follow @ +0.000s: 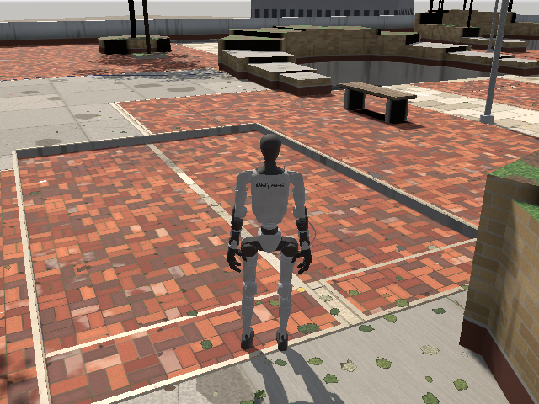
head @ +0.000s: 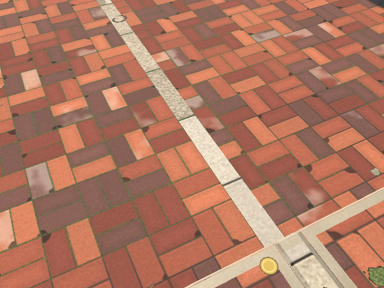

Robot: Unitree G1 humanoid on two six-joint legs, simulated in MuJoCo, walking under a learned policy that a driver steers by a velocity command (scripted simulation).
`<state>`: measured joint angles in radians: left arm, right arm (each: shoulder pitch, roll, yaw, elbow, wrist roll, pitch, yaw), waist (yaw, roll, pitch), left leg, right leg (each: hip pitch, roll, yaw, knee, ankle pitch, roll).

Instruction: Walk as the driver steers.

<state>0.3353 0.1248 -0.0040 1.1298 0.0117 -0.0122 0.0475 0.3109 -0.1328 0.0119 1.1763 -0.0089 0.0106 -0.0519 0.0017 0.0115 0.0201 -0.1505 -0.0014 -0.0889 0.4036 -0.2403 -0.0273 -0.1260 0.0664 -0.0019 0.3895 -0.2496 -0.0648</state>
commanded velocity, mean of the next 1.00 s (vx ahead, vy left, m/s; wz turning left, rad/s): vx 0.40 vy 0.00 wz -0.20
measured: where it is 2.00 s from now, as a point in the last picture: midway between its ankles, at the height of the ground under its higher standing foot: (220, 197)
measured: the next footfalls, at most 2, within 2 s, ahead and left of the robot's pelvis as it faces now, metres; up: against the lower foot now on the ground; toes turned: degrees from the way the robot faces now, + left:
left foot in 0.30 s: +0.13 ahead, +0.13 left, +0.00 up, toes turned +4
right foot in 0.78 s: +0.45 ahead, +0.01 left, +0.00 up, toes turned -11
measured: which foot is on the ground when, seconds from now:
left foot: down 0.00-0.04, up 0.06-0.28, down 0.30-0.80, up 0.82-1.00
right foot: down 0.00-0.30, up 0.32-0.76, down 0.78-1.00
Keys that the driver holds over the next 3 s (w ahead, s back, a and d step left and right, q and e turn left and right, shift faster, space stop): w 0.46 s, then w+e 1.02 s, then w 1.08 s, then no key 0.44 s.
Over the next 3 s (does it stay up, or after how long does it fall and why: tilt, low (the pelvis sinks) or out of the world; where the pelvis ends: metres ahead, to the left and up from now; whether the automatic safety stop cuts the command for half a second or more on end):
stays up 1.38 -0.33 -0.13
